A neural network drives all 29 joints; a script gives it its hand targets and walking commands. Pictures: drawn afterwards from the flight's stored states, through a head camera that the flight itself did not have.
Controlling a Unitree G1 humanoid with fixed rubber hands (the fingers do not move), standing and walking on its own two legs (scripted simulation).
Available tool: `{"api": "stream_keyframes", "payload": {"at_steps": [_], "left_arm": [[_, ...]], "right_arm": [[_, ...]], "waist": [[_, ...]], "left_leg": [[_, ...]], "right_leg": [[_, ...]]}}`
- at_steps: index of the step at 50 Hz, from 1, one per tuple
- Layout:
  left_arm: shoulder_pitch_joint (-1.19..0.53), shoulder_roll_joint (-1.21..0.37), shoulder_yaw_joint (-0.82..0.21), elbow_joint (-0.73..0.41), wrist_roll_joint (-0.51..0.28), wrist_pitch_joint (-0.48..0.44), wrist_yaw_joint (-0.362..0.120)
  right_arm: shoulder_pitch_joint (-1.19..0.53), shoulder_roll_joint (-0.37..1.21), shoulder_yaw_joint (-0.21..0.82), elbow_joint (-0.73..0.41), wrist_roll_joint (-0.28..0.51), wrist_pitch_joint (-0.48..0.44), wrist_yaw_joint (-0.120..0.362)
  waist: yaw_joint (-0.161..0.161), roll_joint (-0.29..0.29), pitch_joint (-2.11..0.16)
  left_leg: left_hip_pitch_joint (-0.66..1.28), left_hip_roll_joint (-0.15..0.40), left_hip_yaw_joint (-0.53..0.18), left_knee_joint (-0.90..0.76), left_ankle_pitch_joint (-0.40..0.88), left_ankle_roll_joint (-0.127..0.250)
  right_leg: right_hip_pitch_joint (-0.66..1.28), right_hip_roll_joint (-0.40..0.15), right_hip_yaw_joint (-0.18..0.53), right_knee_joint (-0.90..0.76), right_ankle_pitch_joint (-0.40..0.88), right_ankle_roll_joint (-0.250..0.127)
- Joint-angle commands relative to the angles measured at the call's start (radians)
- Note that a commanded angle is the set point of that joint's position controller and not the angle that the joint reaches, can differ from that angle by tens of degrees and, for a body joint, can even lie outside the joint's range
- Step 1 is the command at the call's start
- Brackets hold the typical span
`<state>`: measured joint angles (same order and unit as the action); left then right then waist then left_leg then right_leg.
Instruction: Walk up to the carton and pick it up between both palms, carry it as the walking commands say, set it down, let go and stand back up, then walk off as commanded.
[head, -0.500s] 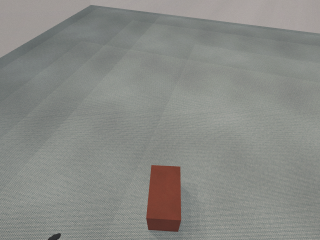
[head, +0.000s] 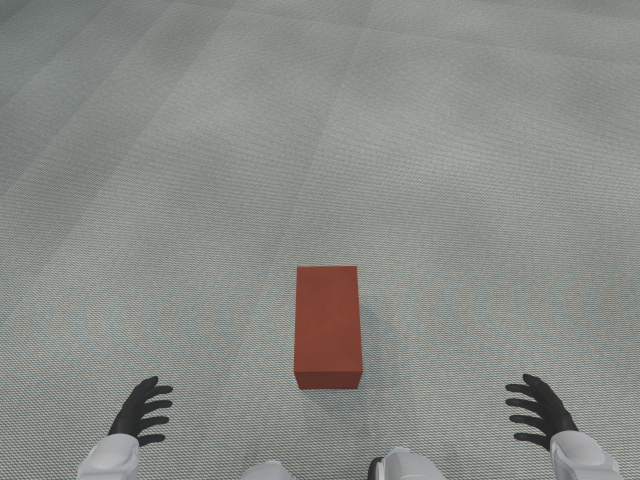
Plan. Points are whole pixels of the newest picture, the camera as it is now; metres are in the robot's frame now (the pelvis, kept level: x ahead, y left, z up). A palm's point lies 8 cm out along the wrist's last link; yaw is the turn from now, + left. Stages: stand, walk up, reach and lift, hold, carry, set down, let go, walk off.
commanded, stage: reach and lift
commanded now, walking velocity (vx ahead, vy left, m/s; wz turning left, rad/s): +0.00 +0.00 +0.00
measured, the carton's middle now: (327, 328) +0.50 +0.00 -0.64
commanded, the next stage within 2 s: none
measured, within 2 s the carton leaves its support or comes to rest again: neither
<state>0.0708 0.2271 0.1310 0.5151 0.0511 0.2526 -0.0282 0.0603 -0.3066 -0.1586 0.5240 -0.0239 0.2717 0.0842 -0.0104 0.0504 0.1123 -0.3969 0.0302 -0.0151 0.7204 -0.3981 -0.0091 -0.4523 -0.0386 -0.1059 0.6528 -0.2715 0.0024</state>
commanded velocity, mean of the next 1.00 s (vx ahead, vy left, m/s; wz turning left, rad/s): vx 0.00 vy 0.00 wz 0.00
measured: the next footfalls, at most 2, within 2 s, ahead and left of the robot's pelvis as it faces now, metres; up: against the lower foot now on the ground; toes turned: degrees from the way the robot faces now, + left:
none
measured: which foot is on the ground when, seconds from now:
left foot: down 0.00-1.00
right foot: down 0.00-1.00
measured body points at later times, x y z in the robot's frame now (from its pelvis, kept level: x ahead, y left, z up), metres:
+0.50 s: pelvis -0.07 +0.00 -0.05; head +0.16 -0.01 +0.33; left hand +0.33 +0.24 -0.15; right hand +0.33 -0.23 -0.16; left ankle -0.02 +0.12 -0.72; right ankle +0.04 -0.12 -0.72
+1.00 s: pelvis -0.07 +0.00 -0.08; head +0.25 -0.01 +0.23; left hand +0.48 +0.18 -0.19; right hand +0.47 -0.18 -0.20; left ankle -0.02 +0.12 -0.72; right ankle +0.04 -0.12 -0.72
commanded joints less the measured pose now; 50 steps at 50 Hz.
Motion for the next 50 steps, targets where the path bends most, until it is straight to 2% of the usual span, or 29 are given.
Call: {"api": "stream_keyframes", "payload": {"at_steps": [1, 2, 3, 4, 5, 8, 11, 12, 13, 14, 18, 19, 20, 25, 26, 30, 33, 36, 37, 38, 39, 40, 42, 43, 45, 47, 48, 49, 50], "left_arm": [[-0.215, 0.148, 0.07, -0.102, -0.007, -0.005, 0.013], [-0.255, 0.156, 0.067, -0.13, -0.021, -0.004, 0.022], [-0.305, 0.159, 0.066, -0.143, -0.025, 0.008, 0.026], [-0.31, 0.161, 0.074, -0.164, -0.02, 0.009, 0.036], [-0.34, 0.162, 0.055, -0.15, -0.045, 0.022, 0.038], [-0.401, 0.179, 0.062, -0.1, -0.052, 0.051, 0.038], [-0.418, 0.132, 0.044, 0.008, -0.044, 0.087, 0.047], [-0.407, 0.133, 0.056, -0.01, -0.054, 0.095, 0.05], [-0.484, 0.14, 0.062, -0.047, -0.061, 0.091, 0.05], [-0.579, 0.143, 0.051, -0.049, -0.074, 0.077, 0.044], [-0.753, 0.193, 0.102, -0.055, -0.062, 0.07, 0.058], [-0.718, 0.182, 0.098, -0.022, -0.061, 0.074, 0.058], [-0.758, 0.191, 0.098, -0.044, -0.084, 0.072, 0.054], [-0.974, 0.173, 0.076, -0.085, -0.096, 0.068, 0.076], [-0.977, 0.18, 0.077, -0.029, -0.107, 0.069, 0.073], [-1.083, 0.141, 0.074, 0.066, -0.109, 0.053, 0.08], [-1.158, 0.138, 0.097, 0.098, -0.116, 0.021, 0.084], [-1.184, 0.188, 0.153, 0.188, -0.06, -0.002, 0.085], [-1.29, 0.174, 0.123, 0.132, -0.077, -0.021, 0.082], [-1.27, 0.21, 0.171, 0.136, -0.041, -0.026, 0.085], [-1.278, 0.173, 0.153, 0.15, -0.073, -0.047, 0.082], [-1.389, 0.212, 0.18, 0.128, -0.043, -0.061, 0.086], [-1.431, 0.19, 0.17, 0.168, -0.055, -0.061, 0.081], [-1.396, 0.163, 0.178, 0.259, -0.051, -0.052, 0.081], [-1.566, 0.149, 0.167, 0.201, -0.056, -0.076, 0.086], [-1.615, 0.212, 0.214, 0.176, -0.04, -0.095, 0.09], [-1.603, 0.163, 0.179, 0.211, -0.07, -0.093, 0.087], [-1.658, 0.172, 0.191, 0.234, -0.081, -0.071, 0.085], [-1.713, 0.19, 0.187, 0.261, -0.076, -0.073, 0.085]], "right_arm": [[-0.257, -0.12, -0.027, -0.156, 0.007, -0.005, -0.008], [-0.301, -0.181, -0.057, -0.156, -0.013, -0.006, -0.016], [-0.297, -0.147, -0.026, -0.092, 0.004, 0.017, -0.015], [-0.329, -0.157, -0.055, -0.112, -0.013, 0.023, -0.023], [-0.335, -0.178, -0.042, -0.062, 0.001, 0.032, -0.031], [-0.414, -0.118, -0.015, -0.053, 0.042, 0.05, -0.054], [-0.466, -0.113, -0.016, 0.024, 0.01, 0.074, -0.063], [-0.461, -0.127, -0.025, 0.027, -0.001, 0.087, -0.056], [-0.548, -0.102, -0.002, -0.023, 0.023, 0.085, -0.064], [-0.586, -0.112, -0.033, 0.004, -0.011, 0.076, -0.075], [-0.801, -0.089, -0.033, -0.013, 0.031, 0.071, -0.091], [-0.837, -0.092, -0.029, -0.019, 0.012, 0.078, -0.095], [-0.85, -0.104, -0.038, -0.038, 0.017, 0.075, -0.115], [-1.021, -0.13, -0.102, 0.003, 0.011, 0.068, -0.14], [-0.991, -0.115, -0.092, 0.07, -0.003, 0.064, -0.138], [-1.143, -0.077, -0.083, 0.1, -0.004, 0.033, -0.136], [-1.152, -0.045, -0.079, 0.145, 0.014, 0.008, -0.153], [-1.239, -0.004, -0.091, 0.157, 0.006, -0.015, -0.171], [-1.291, -0.03, -0.123, 0.137, -0.006, -0.024, -0.178], [-1.304, 0.016, -0.08, 0.099, 0.032, -0.028, -0.184], [-1.334, -0.001, -0.08, 0.106, 0.022, -0.049, -0.189], [-1.423, 0.008, -0.075, 0.09, 0.015, -0.053, -0.195], [-1.433, 0.002, -0.094, 0.132, -0.001, -0.054, -0.203], [-1.433, 0.035, -0.097, 0.209, -0.006, -0.044, -0.199], [-1.529, -0.012, -0.14, 0.177, -0.029, -0.068, -0.205], [-1.651, 0.001, -0.122, 0.071, 0.001, -0.074, -0.227], [-1.608, -0.005, -0.119, 0.142, -0.014, -0.077, -0.234], [-1.663, 0.008, -0.115, 0.195, -0.029, -0.054, -0.231], [-1.714, -0.033, -0.163, 0.196, -0.054, -0.059, -0.226]], "waist": [[0.014, -0.054, -0.233], [0.002, -0.094, -0.313], [0.015, 0.007, -0.299], [0.008, -0.061, -0.371], [-0.004, 0.004, -0.393], [0.002, 0.027, -0.509], [0.011, 0.028, -0.52], [0.0, -0.035, -0.535], [0.038, -0.035, -0.55], [-0.013, -0.042, -0.512], [0.034, -0.012, -0.644], [0.05, -0.067, -0.717], [0.017, -0.108, -0.814], [0.013, 0.004, -0.926], [-0.023, -0.012, -0.896], [-0.006, -0.01, -0.878], [-0.036, -0.075, -0.943], [0.032, -0.047, -1.027], [-0.012, -0.034, -1.052], [0.064, -0.036, -1.175], [0.024, -0.092, -1.153], [0.074, -0.07, -1.162], [0.024, -0.046, -1.156], [0.038, -0.047, -1.088], [0.002, -0.039, -1.129], [0.048, -0.068, -1.333], [-0.003, -0.088, -1.326], [0.0, -0.139, -1.384], [-0.013, -0.103, -1.315]], "left_leg": [[-0.285, -0.052, 0.017, -0.086, 0.152, -0.01], [-0.297, -0.055, 0.014, -0.081, 0.163, -0.011], [-0.329, -0.039, 0.022, -0.079, 0.083, -0.017], [-0.323, -0.049, 0.023, -0.051, 0.166, -0.009], [-0.331, -0.052, 0.035, -0.03, 0.146, -0.022], [-0.332, -0.058, 0.047, 0.009, 0.19, -0.017], [-0.365, -0.058, 0.031, 0.006, 0.183, -0.015], [-0.358, -0.055, 0.024, 0.012, 0.164, -0.015], [-0.403, -0.066, 0.035, 0.041, 0.158, -0.005], [-0.48, -0.059, 0.027, 0.033, 0.132, 0.004], [-0.475, -0.059, 0.04, 0.064, 0.124, 0.005], [-0.474, -0.069, 0.038, 0.061, 0.157, 0.007], [-0.482, -0.077, 0.051, 0.086, 0.134, 0.002], [-0.48, -0.073, 0.043, 0.095, 0.17, -0.005], [-0.471, -0.07, 0.03, 0.104, 0.159, -0.005], [-0.618, -0.07, 0.024, 0.104, 0.138, -0.011], [-0.67, -0.078, 0.021, 0.135, 0.207, -0.012], [-0.668, -0.094, 0.032, 0.142, 0.233, -0.006], [-0.698, -0.1, 0.047, 0.147, 0.184, -0.01], [-0.662, -0.108, 0.054, 0.155, 0.231, -0.004], [-0.702, -0.097, 0.043, 0.16, 0.234, -0.002], [-0.771, -0.107, 0.064, 0.174, 0.232, -0.008], [-0.745, -0.102, 0.05, 0.159, 0.245, -0.005], [-0.77, -0.097, 0.043, 0.163, 0.215, -0.006], [-0.771, -0.104, 0.04, 0.185, 0.217, -0.003], [-0.754, -0.116, 0.059, 0.217, 0.257, 0.0], [-0.812, -0.109, 0.052, 0.219, 0.29, -0.003], [-0.822, -0.116, 0.049, 0.222, 0.224, 0.003], [-0.853, -0.113, 0.051, 0.232, 0.209, 0.005]], "right_leg": [[0.206, 0.064, 0.046, 0.056, 0.182, 0.001], [0.215, 0.059, 0.048, 0.052, 0.182, -0.004], [0.214, 0.059, 0.043, 0.088, 0.135, -0.007], [0.196, 0.063, 0.041, 0.108, 0.193, 0.0], [0.184, 0.058, 0.051, 0.128, 0.171, -0.013], [0.191, 0.044, 0.089, 0.142, 0.241, -0.017], [0.118, 0.061, 0.069, 0.161, 0.194, -0.019], [0.113, 0.073, 0.058, 0.176, 0.169, -0.018], [0.112, 0.051, 0.097, 0.181, 0.155, -0.016], [0.096, 0.056, 0.092, 0.182, 0.174, -0.005], [0.034, 0.051, 0.091, 0.212, 0.141, -0.003], [0.07, 0.064, 0.077, 0.227, 0.179, 0.004], [0.128, 0.048, 0.098, 0.23, 0.213, -0.002], [0.023, 0.075, 0.073, 0.267, 0.195, -0.007], [-0.008, 0.071, 0.084, 0.262, 0.209, -0.013], [-0.025, 0.072, 0.09, 0.285, 0.231, -0.02], [-0.037, 0.069, 0.121, 0.291, 0.338, -0.014], [0.0, 0.077, 0.115, 0.326, 0.396, -0.003], [-0.001, 0.082, 0.12, 0.322, 0.372, -0.008], [0.071, 0.075, 0.135, 0.327, 0.422, 0.005], [0.072, 0.082, 0.132, 0.335, 0.441, 0.001], [0.073, 0.084, 0.141, 0.357, 0.457, 0.003], [0.049, 0.083, 0.14, 0.347, 0.46, -0.001], [-0.015, 0.078, 0.127, 0.35, 0.401, 0.002], [-0.045, 0.097, 0.119, 0.362, 0.382, -0.01], [0.072, 0.094, 0.143, 0.388, 0.485, -0.004], [0.105, 0.091, 0.154, 0.395, 0.551, -0.014], [0.136, 0.092, 0.138, 0.407, 0.475, -0.002], [0.038, 0.093, 0.126, 0.426, 0.459, 0.004]]}}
